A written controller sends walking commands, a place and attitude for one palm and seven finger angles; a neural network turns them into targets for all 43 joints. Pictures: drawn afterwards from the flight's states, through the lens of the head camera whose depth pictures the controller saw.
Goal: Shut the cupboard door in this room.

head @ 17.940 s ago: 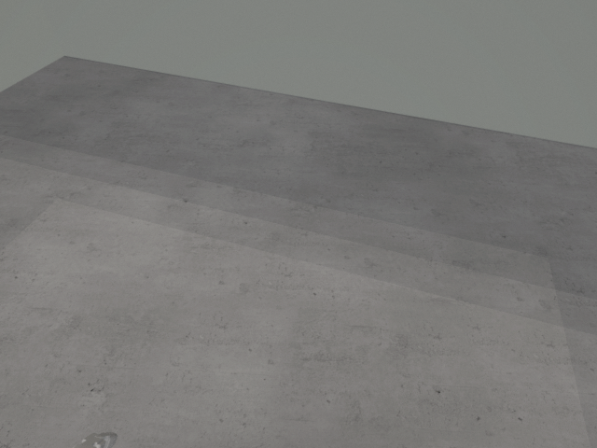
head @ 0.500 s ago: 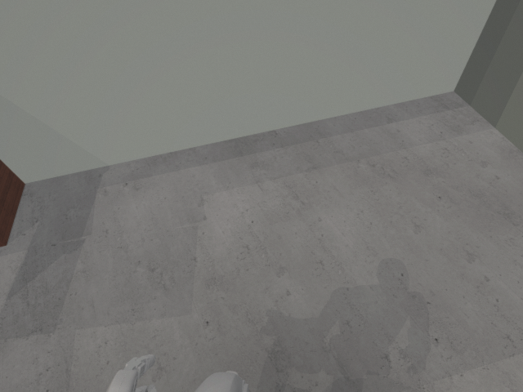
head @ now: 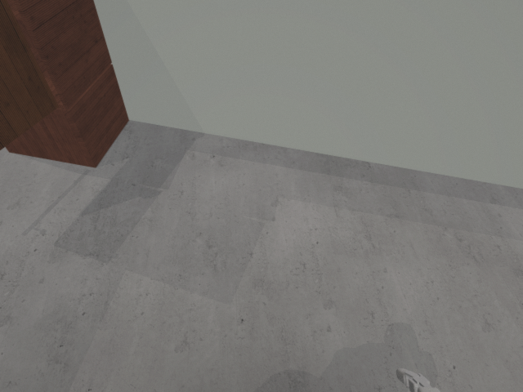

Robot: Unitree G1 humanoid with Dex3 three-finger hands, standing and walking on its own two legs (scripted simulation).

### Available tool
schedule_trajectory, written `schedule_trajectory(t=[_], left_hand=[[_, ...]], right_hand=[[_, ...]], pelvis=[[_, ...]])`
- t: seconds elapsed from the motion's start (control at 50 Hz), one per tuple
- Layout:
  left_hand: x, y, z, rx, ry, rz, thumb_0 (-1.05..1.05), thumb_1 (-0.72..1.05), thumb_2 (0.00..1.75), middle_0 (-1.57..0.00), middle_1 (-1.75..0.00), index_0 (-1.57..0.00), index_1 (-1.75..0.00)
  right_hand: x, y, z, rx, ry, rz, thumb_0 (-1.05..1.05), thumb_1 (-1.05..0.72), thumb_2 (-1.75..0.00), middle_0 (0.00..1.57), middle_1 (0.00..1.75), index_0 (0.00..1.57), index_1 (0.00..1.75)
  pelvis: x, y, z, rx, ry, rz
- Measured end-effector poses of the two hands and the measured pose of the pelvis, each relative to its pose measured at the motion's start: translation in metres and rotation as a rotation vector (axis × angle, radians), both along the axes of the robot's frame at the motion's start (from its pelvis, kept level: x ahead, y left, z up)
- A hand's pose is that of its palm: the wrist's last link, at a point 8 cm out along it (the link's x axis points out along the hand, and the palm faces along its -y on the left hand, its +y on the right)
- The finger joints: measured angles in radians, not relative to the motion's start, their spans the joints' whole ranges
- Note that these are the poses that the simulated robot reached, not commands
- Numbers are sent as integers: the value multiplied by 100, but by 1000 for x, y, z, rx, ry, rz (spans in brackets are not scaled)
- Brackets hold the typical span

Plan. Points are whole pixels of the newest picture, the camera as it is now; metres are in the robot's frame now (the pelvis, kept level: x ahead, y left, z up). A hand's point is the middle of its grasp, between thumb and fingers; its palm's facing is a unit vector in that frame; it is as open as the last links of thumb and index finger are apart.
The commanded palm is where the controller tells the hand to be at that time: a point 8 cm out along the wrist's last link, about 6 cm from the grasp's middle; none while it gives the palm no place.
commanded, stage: walk to a spot facing it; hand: left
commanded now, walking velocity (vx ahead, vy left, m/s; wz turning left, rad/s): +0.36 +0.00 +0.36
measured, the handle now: out of the picture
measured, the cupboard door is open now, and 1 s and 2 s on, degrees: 80 80 80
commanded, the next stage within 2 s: turn to face it in 1.32 s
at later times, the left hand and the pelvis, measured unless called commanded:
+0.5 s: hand (180, 289) +0.31 +0.19 -0.16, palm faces +0.13 -0.97 -0.19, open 7.4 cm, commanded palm none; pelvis +0.22 -0.01 -0.01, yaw +10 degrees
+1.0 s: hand (148, 287) +0.32 +0.26 -0.18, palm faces +0.33 -0.93 -0.13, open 7.4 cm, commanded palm none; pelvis +0.40 +0.10 +0.01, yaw +16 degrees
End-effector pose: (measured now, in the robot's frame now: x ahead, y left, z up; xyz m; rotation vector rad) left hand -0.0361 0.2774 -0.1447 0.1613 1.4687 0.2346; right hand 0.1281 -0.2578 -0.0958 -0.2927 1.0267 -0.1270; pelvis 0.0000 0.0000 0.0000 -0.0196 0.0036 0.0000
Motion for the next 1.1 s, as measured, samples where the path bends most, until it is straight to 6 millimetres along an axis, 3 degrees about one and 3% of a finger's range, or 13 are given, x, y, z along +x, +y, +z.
schedule_trajectory(t=[0.1,0.22,0.34,0.42,0.46,0.5,0.64,0.74,0.86,0.9,0.96,1.1], left_hand=[[66,6,10,-22,-138,1,1,91,90,-20,-30,-20,-30],[159,-3,14,-44,-269,-25,1,91,90,-20,-30,-20,-30],[265,-24,12,-57,-357,-75,1,90,90,-20,-30,-20,-30],[326,-37,7,-34,-436,-85,0,90,90,-20,-30,-20,-30],[336,-41,7,-23,-446,-63,0,90,90,-20,-30,-20,-30],[334,-42,10,-19,-419,-21,0,90,90,-20,-30,-20,-30],[296,-38,13,-7,-224,119,0,93,90,-20,-30,-20,-30],[276,-32,7,-42,-120,210,0,92,90,-20,-30,-20,-30],[269,-17,-13,-103,-21,320,0,91,90,-20,-30,-20,-30],[275,-9,-18,-123,18,325,0,91,90,-20,-30,-20,-30],[304,10,-11,-129,21,304,1,91,90,-20,-30,-20,-30],[419,61,6,-86,-143,241,1,91,90,-20,-30,-20,-30]], right_hand=[[-1,23,-1,12,95,8,0,-90,-90,20,29,20,30],[-15,37,-17,52,248,-46,0,-90,-90,20,30,20,30],[-23,37,-38,78,417,-120,0,-90,-90,21,30,20,30],[-9,26,-57,91,535,-141,0,-90,-90,21,30,20,30],[14,20,-60,90,548,-132,1,-90,-90,20,30,20,30],[47,16,-58,88,520,-105,1,-91,-90,20,30,20,30],[195,27,-39,83,309,20,1,-91,-90,20,29,19,30],[289,60,-26,82,202,126,0,-91,-90,20,29,19,30],[385,122,-24,60,108,249,0,-91,-90,20,29,19,30],[406,141,-24,61,69,260,0,-91,-90,20,29,19,30],[415,158,-21,70,63,234,0,-91,-90,20,29,19,30],[408,153,-13,27,170,125,-2,-95,-90,20,30,20,30]], pelvis=[[32,12,12,-10,-8,50],[78,16,11,3,-12,88],[138,10,-2,22,-10,120],[188,-1,-19,30,-23,143],[205,-4,-19,23,-34,163],[220,-6,-14,18,-43,182],[272,1,6,8,-27,225],[310,20,9,-8,-23,261],[358,63,-4,-27,-27,296],[370,77,-8,-9,-30,292],[388,94,-1,-11,-36,281],[438,118,15,3,-27,270]])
